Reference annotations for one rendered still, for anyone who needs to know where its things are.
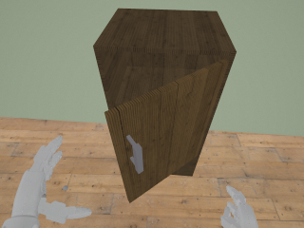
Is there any robot left forearm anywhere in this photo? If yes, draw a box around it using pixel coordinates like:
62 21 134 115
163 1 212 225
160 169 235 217
2 215 40 228

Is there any robot right hand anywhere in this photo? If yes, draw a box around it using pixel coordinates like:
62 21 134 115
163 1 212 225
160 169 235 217
220 185 258 228

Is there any cupboard door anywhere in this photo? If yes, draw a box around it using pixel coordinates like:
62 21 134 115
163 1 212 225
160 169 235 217
104 59 229 203

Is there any robot left hand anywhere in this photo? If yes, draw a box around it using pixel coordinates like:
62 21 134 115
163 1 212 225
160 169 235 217
11 136 92 224

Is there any handle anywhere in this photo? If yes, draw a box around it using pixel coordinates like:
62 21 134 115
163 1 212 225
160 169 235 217
126 135 143 174

